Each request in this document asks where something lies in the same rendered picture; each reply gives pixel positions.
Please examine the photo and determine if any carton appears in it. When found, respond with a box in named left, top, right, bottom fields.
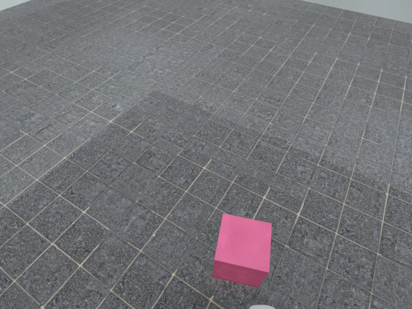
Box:
left=212, top=213, right=272, bottom=288

